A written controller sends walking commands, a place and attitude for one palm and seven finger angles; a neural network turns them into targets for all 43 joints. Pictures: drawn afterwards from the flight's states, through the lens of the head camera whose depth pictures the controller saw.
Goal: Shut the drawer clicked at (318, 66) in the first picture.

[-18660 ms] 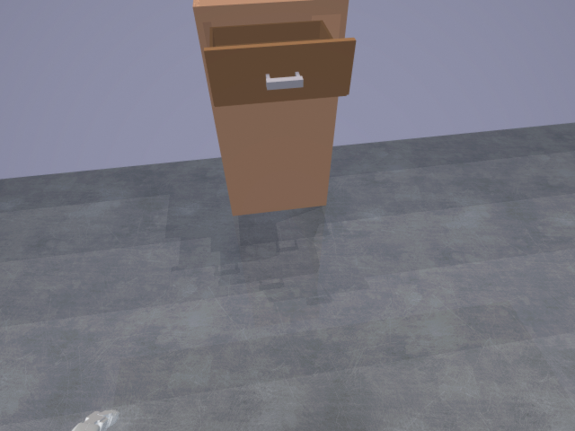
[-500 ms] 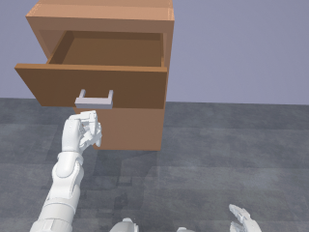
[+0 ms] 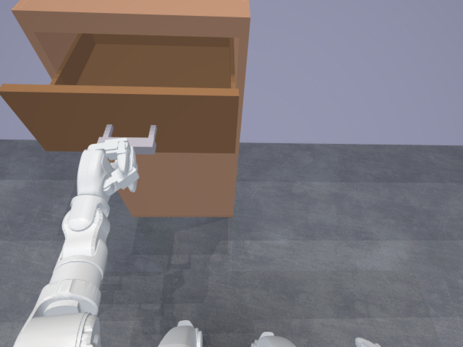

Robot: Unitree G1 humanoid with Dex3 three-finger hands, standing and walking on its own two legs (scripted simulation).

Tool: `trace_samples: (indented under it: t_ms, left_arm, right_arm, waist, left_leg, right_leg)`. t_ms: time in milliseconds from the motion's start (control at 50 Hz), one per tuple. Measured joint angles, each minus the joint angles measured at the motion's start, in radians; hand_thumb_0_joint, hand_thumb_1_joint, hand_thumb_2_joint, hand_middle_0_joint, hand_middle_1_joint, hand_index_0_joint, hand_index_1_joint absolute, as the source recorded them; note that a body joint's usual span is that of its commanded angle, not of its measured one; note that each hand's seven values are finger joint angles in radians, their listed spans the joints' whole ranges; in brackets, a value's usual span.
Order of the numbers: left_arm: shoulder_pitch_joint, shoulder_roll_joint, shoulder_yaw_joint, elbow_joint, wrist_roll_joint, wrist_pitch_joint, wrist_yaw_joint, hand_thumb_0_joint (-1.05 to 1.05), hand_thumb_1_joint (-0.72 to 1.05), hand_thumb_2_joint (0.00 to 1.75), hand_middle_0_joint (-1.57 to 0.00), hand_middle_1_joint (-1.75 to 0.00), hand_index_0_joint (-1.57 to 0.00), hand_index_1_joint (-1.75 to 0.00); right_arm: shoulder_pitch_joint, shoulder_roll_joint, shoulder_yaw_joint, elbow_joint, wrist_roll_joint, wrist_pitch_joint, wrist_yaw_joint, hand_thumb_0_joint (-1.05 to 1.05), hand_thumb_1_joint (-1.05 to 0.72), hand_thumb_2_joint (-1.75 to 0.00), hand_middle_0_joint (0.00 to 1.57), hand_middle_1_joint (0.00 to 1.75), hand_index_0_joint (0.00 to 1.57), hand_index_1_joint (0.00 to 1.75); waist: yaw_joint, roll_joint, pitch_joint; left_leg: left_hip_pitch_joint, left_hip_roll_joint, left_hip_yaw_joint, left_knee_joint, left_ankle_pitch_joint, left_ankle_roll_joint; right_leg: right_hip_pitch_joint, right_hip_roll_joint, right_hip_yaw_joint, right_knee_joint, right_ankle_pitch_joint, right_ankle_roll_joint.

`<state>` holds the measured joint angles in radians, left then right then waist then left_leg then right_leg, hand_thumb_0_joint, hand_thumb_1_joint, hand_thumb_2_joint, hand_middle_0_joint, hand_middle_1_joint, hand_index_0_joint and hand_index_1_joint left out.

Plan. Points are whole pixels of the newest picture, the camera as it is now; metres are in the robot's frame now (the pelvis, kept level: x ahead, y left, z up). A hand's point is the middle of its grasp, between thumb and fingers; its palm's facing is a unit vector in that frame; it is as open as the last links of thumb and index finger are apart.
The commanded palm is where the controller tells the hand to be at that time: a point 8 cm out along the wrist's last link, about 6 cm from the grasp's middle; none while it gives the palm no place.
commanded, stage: push the drawer shut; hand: left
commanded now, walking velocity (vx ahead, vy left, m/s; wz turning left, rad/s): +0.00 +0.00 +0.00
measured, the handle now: (129, 137) +0.48 +0.20 +0.06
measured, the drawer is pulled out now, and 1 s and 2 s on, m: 0.18 0.05 0.00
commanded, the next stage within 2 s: pull the fist back off the drawer in 1.74 s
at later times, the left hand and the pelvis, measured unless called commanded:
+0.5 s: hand (139, 143) +0.46 +0.17 +0.06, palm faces +0.03 -1.00 -0.02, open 3.0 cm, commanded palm +0.46 +0.22 +0.06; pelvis -0.02 +0.02 -0.02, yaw +0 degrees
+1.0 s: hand (148, 115) +0.53 +0.17 +0.07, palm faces +0.04 -1.00 -0.02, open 3.0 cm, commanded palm +0.52 +0.21 +0.06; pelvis -0.01 +0.02 -0.02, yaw -1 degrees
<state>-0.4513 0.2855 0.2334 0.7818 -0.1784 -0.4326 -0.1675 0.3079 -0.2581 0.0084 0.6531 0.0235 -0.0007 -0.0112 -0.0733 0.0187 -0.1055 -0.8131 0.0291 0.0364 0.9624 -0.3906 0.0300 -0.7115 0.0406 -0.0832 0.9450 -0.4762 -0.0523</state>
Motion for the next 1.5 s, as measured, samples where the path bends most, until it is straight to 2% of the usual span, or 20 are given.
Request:
trace_samples:
  t_ms: [280,800,1020,1140,1300,1440,1500]
  left_arm:
    - [-0.234,0.051,0.024,0.249,0.033,-0.036,0.004,-0.06,0.72,0.9,-1.4,-1.6,-1.4,-1.6]
    - [-0.509,0.138,0.092,0.46,0.129,-0.025,0.102,-0.01,0.82,0.95,-1.4,-1.6,-1.4,-1.6]
    - [-0.6,0.216,0.135,0.518,0.16,0.01,0.083,-0.01,0.8,0.94,-1.4,-1.6,-1.4,-1.6]
    - [-0.624,0.247,0.153,0.518,0.166,0.027,0.07,0.0,0.79,0.93,-1.4,-1.6,-1.4,-1.6]
    - [-0.668,0.275,0.156,0.546,0.174,0.051,0.063,0.01,0.77,0.92,-1.4,-1.6,-1.4,-1.6]
    - [-0.745,0.336,0.164,0.592,0.196,0.075,0.055,0.0,0.75,0.92,-1.4,-1.6,-1.4,-1.6]
    - [-0.763,0.349,0.164,0.599,0.2,0.073,0.035,-0.01,0.71,0.93,-1.4,-1.6,-1.4,-1.6]
  right_arm:
    - [-0.008,0.003,0.014,0.023,-0.006,-0.007,-0.003,0.01,-0.9,-0.9,0.2,0.3,0.21,0.3]
    - [0.09,-0.011,0.019,0.029,-0.056,0.022,0.032,0.0,-0.9,-0.9,0.2,0.3,0.21,0.3]
    - [0.1,-0.014,0.032,0.009,-0.064,0.036,0.034,0.0,-0.9,-0.9,0.2,0.3,0.21,0.3]
    - [0.107,-0.013,0.034,0.005,-0.069,0.046,0.036,0.0,-0.9,-0.9,0.2,0.3,0.21,0.3]
    - [0.117,-0.011,0.039,0.005,-0.072,0.057,0.041,0.0,-0.9,-0.9,0.2,0.3,0.21,0.3]
    - [0.117,-0.014,0.05,-0.004,-0.075,0.056,0.038,0.0,-0.9,-0.9,0.2,0.3,0.21,0.3]
    - [0.127,-0.014,0.05,-0.006,-0.079,0.055,0.038,0.0,-0.9,-0.9,0.2,0.3,0.21,0.3]
  waist:
    - [-0.029,0.007,0.005]
    - [-0.114,0.018,-0.002]
    - [-0.147,0.022,0.002]
    - [-0.156,0.026,0.001]
    - [-0.166,0.029,0.005]
    - [-0.194,0.032,0.01]
    - [-0.193,0.034,0.012]
  left_leg:
    - [-0.088,-0.004,-0.014,0.046,0.011,0.01]
    - [-0.221,0.001,-0.003,0.097,0.002,0.03]
    - [-0.26,0.012,-0.011,0.111,-0.009,0.026]
    - [-0.276,0.018,-0.014,0.115,-0.017,0.023]
    - [-0.287,0.021,-0.024,0.119,-0.025,0.02]
    - [-0.328,0.025,-0.035,0.141,-0.031,0.02]
    - [-0.347,0.024,-0.04,0.15,-0.031,0.02]
  right_leg:
    - [-0.078,-0.005,-0.016,0.038,0.01,0.007]
    - [-0.208,-0.004,-0.005,0.078,0.011,0.024]
    - [-0.242,0.009,-0.01,0.077,0.008,0.02]
    - [-0.255,0.016,-0.013,0.073,0.006,0.018]
    - [-0.258,0.021,-0.02,0.066,0.002,0.015]
    - [-0.293,0.026,-0.031,0.077,-0.002,0.014]
    - [-0.308,0.026,-0.035,0.084,-0.003,0.013]
